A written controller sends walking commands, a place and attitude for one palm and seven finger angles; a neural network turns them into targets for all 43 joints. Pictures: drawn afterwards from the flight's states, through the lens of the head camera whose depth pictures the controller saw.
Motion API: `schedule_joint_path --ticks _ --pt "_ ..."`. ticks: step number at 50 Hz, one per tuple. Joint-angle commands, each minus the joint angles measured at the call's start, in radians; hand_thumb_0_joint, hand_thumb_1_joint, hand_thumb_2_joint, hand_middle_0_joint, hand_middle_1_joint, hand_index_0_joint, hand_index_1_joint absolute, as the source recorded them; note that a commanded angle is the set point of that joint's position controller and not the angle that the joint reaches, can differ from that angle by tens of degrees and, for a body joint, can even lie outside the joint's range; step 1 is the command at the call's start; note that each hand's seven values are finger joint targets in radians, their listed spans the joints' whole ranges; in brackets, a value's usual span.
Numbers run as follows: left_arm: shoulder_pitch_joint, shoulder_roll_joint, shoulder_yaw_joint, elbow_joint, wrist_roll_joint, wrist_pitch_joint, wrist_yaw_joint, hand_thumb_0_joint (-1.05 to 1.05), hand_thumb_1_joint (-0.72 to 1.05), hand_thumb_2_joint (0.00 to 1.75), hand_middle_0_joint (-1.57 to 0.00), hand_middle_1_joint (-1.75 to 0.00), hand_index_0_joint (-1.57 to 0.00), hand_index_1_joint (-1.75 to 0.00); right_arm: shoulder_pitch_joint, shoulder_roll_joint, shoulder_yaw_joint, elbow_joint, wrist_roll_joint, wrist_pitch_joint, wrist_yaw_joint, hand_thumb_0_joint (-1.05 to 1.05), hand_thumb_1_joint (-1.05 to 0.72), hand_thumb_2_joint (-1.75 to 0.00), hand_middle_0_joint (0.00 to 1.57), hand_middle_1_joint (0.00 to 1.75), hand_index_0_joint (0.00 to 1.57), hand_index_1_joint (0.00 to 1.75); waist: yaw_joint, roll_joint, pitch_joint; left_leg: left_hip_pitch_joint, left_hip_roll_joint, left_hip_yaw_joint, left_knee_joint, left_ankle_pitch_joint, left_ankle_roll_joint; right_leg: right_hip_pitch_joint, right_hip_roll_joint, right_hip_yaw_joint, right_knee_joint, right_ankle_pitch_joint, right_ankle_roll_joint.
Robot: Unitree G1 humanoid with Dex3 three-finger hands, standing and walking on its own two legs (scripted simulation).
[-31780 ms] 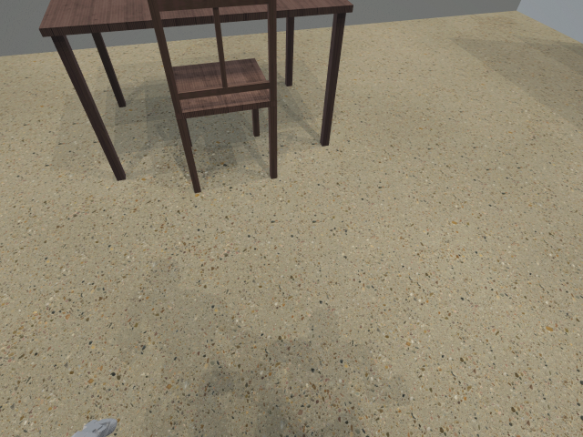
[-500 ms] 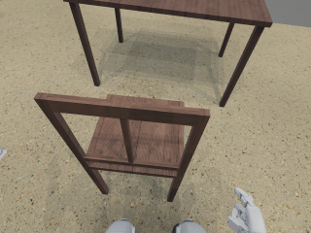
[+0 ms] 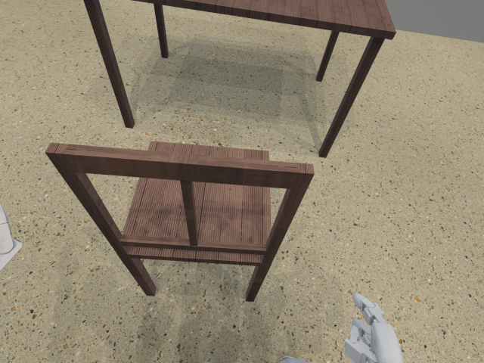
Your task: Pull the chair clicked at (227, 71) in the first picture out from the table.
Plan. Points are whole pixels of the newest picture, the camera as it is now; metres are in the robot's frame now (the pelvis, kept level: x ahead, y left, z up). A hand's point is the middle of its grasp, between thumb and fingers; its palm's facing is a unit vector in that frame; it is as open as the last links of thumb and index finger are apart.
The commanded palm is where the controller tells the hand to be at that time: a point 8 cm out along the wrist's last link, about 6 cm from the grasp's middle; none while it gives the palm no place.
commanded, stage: step back with the hand held close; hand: left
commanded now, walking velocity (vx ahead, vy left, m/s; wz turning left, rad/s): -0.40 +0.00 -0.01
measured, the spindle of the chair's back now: (190, 215) +0.40 +0.14 -0.10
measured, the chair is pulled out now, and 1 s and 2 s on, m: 0.66 0.66 0.66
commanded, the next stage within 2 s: stop stepping back and stand still in 0.12 s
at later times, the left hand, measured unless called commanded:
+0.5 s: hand out of the picture +0.11 +0.23 +0.16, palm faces +0.38 -0.77 -0.50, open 7.5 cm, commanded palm +0.06 +0.27 +0.18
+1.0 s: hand out of the picture +0.09 +0.22 +0.17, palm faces +0.42 -0.77 -0.49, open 7.5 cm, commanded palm +0.04 +0.26 +0.18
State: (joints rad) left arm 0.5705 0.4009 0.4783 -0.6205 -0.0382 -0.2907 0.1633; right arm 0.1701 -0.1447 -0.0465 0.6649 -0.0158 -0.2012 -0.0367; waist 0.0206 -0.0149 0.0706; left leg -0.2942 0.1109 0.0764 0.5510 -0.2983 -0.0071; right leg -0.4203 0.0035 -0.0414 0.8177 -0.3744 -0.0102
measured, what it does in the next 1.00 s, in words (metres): walks backwards: right foot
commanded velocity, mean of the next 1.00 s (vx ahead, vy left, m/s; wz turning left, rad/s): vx -0.01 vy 0.01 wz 0.01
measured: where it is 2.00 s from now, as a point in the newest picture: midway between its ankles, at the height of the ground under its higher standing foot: outside the picture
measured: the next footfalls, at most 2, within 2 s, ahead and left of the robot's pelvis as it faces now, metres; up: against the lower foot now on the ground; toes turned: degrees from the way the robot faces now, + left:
right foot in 0.08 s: +0.01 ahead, -0.17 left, +0.00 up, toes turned -2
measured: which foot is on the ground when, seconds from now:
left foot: down 0.00-1.00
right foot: up 0.00-0.06, down 0.08-1.00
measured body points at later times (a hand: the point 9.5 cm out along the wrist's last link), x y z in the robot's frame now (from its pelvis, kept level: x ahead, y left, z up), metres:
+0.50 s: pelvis -0.09 -0.03 +0.00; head -0.08 +0.00 +0.44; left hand +0.08 +0.27 +0.19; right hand +0.03 -0.29 -0.08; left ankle -0.06 +0.10 -0.74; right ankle -0.03 -0.17 -0.74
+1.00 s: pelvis -0.11 -0.04 +0.00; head -0.11 -0.03 +0.45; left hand +0.06 +0.26 +0.20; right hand +0.03 -0.28 -0.08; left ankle -0.06 +0.10 -0.74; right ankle -0.03 -0.16 -0.74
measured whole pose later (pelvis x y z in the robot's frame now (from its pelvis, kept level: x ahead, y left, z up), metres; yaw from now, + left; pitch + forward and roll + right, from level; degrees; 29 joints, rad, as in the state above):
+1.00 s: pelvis -0.11 -0.04 +0.00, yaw -1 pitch -3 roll -1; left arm 0.57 0.43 0.42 -0.50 -0.02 -0.22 0.17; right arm 0.25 -0.20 -0.01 0.64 0.01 -0.15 -0.06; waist -0.01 0.00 0.05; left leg -0.23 0.04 -0.03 0.48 -0.20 -0.03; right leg -0.25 0.00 -0.01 0.40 -0.09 0.01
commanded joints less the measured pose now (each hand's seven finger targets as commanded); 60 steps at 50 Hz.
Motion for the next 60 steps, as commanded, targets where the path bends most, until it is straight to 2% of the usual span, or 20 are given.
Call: schedule_joint_path --ticks 1,4,6,8,10,14,17,19,21,24,29,34,41,46,51,52,54,55,58,60 --pt "0.001 0.207 0.128 -0.196 0.004 -0.071 0.007 0.00 0.90 0.90 -0.20 -0.30 -0.20 -0.30 -0.016 -0.176 -0.055 -0.098 0.004 -0.050 -0.010 0.00 -0.90 -0.90 0.20 0.30 0.20 0.30 -0.039 0.287 -0.183 0.259 0.198 -0.119 -0.007 0.806 0.060 0.026 -0.040 -0.031 -0.314 0.119 -0.012" --pt "0.019 0.228 0.172 -0.129 0.002 -0.077 -0.008 0.00 0.90 0.90 -0.20 -0.30 -0.20 -0.30 -0.040 -0.172 -0.043 -0.107 -0.004 -0.036 -0.006 0.00 -0.90 -0.90 0.20 0.30 0.20 0.30 -0.030 0.222 -0.175 0.126 0.187 -0.135 0.024 0.581 0.044 0.180 -0.056 -0.059 -0.446 0.295 0.002" --pt "0.042 0.254 0.200 -0.103 0.008 -0.082 -0.012 0.00 0.90 0.90 -0.20 -0.30 -0.20 -0.30 -0.033 -0.164 -0.042 -0.109 0.002 -0.018 -0.006 0.00 -0.90 -0.90 0.20 0.30 0.20 0.30 -0.040 0.118 -0.192 0.015 0.119 -0.078 0.076 0.384 0.014 0.267 -0.129 -0.030 -0.423 0.585 -0.019" --pt "0.077 0.234 0.174 -0.104 -0.003 -0.078 -0.010 0.00 0.90 0.90 -0.20 -0.30 -0.20 -0.30 -0.015 -0.170 -0.063 -0.147 0.021 0.003 -0.008 0.00 -0.90 -0.90 0.20 0.30 0.20 0.30 -0.043 -0.162 -0.278 -0.056 -0.034 -0.039 0.197 0.104 -0.039 0.283 -0.266 0.174 -0.392 0.869 -0.124" --pt "0.158 0.262 0.217 -0.067 -0.010 -0.054 0.008 0.00 0.90 0.90 -0.20 -0.30 -0.20 -0.30 -0.057 -0.139 -0.055 -0.173 0.033 0.036 -0.022 0.00 -0.90 -0.90 0.20 0.30 0.20 0.30 -0.020 -0.207 -0.271 -0.128 -0.059 -0.091 0.276 -0.237 -0.024 0.284 -0.368 0.223 -0.459 0.812 -0.174" --pt "0.216 0.238 0.193 -0.075 -0.021 0.007 0.036 0.00 0.90 0.90 -0.20 -0.30 -0.20 -0.30 -0.057 -0.121 -0.011 -0.186 0.045 0.087 -0.030 0.00 -0.90 -0.90 0.20 0.30 0.20 0.30 -0.054 -0.122 -0.313 -0.003 -0.055 -0.070 -0.056 0.001 -0.007 0.310 -0.245 0.092 -0.350 0.519 -0.056" --pt "0.155 0.252 0.167 -0.188 -0.022 -0.006 0.038 0.00 0.90 0.90 -0.20 -0.30 -0.20 -0.30 -0.067 -0.173 -0.035 -0.203 0.046 0.042 -0.053 0.00 -0.90 -0.90 0.20 0.30 0.20 0.30 -0.027 0.121 -0.247 0.030 0.086 -0.212 -0.221 0.153 0.057 0.244 -0.097 0.020 -0.276 0.163 0.030" --pt "0.131 0.265 0.159 -0.190 -0.009 0.001 0.032 0.00 0.90 0.90 -0.20 -0.30 -0.20 -0.30 -0.055 -0.178 -0.030 -0.198 0.050 0.014 -0.053 0.00 -0.90 -0.90 0.20 0.30 0.20 0.30 -0.025 0.257 -0.191 -0.073 0.109 -0.237 -0.263 -0.045 0.069 0.245 -0.082 0.018 -0.273 0.000 0.034" --pt "0.019 0.267 0.137 -0.211 0.008 -0.004 0.036 0.00 0.90 0.90 -0.20 -0.30 -0.20 -0.30 -0.043 -0.181 -0.019 -0.178 0.048 -0.005 -0.058 0.00 -0.90 -0.90 0.20 0.30 0.20 0.30 -0.029 0.304 -0.092 -0.234 0.082 -0.218 -0.305 -0.286 0.074 0.327 -0.079 0.020 -0.280 0.030 0.030" --pt "-0.002 0.196 0.073 -0.114 0.014 0.004 0.038 0.00 0.90 0.90 -0.20 -0.30 -0.20 -0.30 0.011 -0.197 -0.027 -0.153 0.045 -0.023 -0.047 0.00 -0.90 -0.90 0.20 0.30 0.20 0.30 -0.036 0.171 -0.092 -0.152 0.008 -0.172 -0.212 -0.232 0.052 0.301 -0.070 0.054 -0.402 0.083 0.019" --pt "-0.116 0.152 0.023 0.046 0.038 0.021 0.029 0.00 0.90 0.90 -0.20 -0.30 -0.20 -0.30 0.009 -0.193 -0.018 -0.155 0.043 -0.010 -0.041 0.00 -0.90 -0.90 0.20 0.30 0.20 0.30 -0.034 0.130 0.040 -0.247 0.000 -0.161 -0.240 -0.392 0.052 0.219 -0.048 0.079 -0.422 -0.114 0.014" --pt "-0.203 0.169 0.007 0.041 0.032 0.032 0.021 0.00 0.90 0.90 -0.20 -0.30 -0.20 -0.30 -0.012 -0.184 -0.014 -0.156 0.027 0.000 -0.033 0.00 -0.90 -0.90 0.20 0.30 0.20 0.30 -0.043 -0.080 0.022 -0.041 -0.068 -0.118 -0.071 -0.184 0.043 0.086 -0.109 0.196 -0.600 -0.157 -0.015" --pt "-0.097 0.222 0.077 -0.084 0.026 0.023 0.032 0.00 0.90 0.90 -0.20 -0.30 -0.20 -0.30 -0.033 -0.173 -0.006 -0.181 0.033 0.005 -0.031 0.00 -0.90 -0.90 0.20 0.30 0.20 0.30 -0.028 0.115 -0.087 -0.097 -0.017 -0.183 -0.262 -0.270 0.058 0.272 -0.057 0.124 -0.507 -0.074 0.010" --pt "-0.032 0.213 0.085 -0.087 0.011 0.014 0.031 0.00 0.90 0.90 -0.20 -0.30 -0.20 -0.30 -0.019 -0.169 -0.009 -0.171 0.036 -0.005 -0.030 0.00 -0.90 -0.90 0.20 0.30 0.20 0.30 -0.029 0.113 -0.131 -0.030 -0.023 -0.160 -0.225 -0.093 0.044 0.322 -0.067 0.126 -0.508 0.113 0.006" --pt "-0.027 0.170 0.049 0.037 0.021 0.033 0.030 0.00 0.90 0.90 -0.20 -0.30 -0.20 -0.30 -0.006 -0.183 -0.015 -0.171 0.048 -0.002 -0.039 0.00 -0.90 -0.90 0.20 0.30 0.20 0.30 -0.029 0.066 -0.023 -0.118 -0.022 -0.152 -0.248 -0.283 0.044 0.214 -0.059 0.150 -0.554 -0.126 0.012" --pt "-0.156 -0.011 -0.364 0.718 0.103 0.219 -0.130 0.00 0.90 0.90 -0.20 -0.30 -0.20 -0.30 -0.017 -0.301 -0.041 0.039 0.006 0.028 0.058 0.00 -0.90 -0.90 0.20 0.30 0.20 0.30 -0.078 0.059 0.046 -0.163 -0.006 -0.212 -0.081 -0.008 0.039 0.053 -0.090 0.063 -0.352 0.078 -0.022" --pt "-0.100 -0.127 -0.369 0.762 0.077 0.292 -0.161 0.00 0.90 0.90 -0.20 -0.30 -0.20 -0.30 0.051 -0.174 -0.012 0.038 -0.002 0.093 0.048 0.00 -0.90 -0.90 0.20 0.30 0.20 0.30 -0.042 0.057 -0.046 -0.133 -0.004 -0.176 -0.106 0.091 0.041 0.127 -0.083 0.063 -0.338 0.187 0.001" --pt "-0.129 -0.131 -0.387 0.792 0.076 0.290 -0.161 0.00 0.90 0.90 -0.20 -0.30 -0.20 -0.30 0.060 -0.163 -0.006 0.042 -0.009 0.104 0.046 0.00 -0.90 -0.90 0.20 0.30 0.20 0.30 -0.029 -0.051 -0.092 -0.133 -0.013 -0.190 -0.076 0.081 0.042 0.150 -0.098 0.070 -0.348 0.184 -0.011" --pt "-0.251 -0.058 -0.385 0.923 0.081 0.301 -0.157 0.00 0.90 0.90 -0.20 -0.30 -0.20 -0.30 0.112 -0.179 -0.001 0.037 -0.014 0.171 0.050 0.00 -0.90 -0.90 0.20 0.30 0.20 0.30 -0.043 -0.259 -0.051 -0.093 -0.062 -0.187 -0.016 -0.080 0.044 0.029 -0.136 0.112 -0.450 -0.191 -0.049" --pt "-0.284 -0.042 -0.392 1.042 0.080 0.306 -0.151 0.00 0.90 0.90 -0.20 -0.30 -0.20 -0.30 0.145 -0.170 0.002 0.080 -0.018 0.192 0.049 0.00 -0.90 -0.90 0.20 0.30 0.20 0.30 -0.045 -0.309 -0.052 -0.020 -0.092 -0.149 0.047 -0.043 0.038 -0.015 -0.163 0.140 -0.490 -0.220 -0.073"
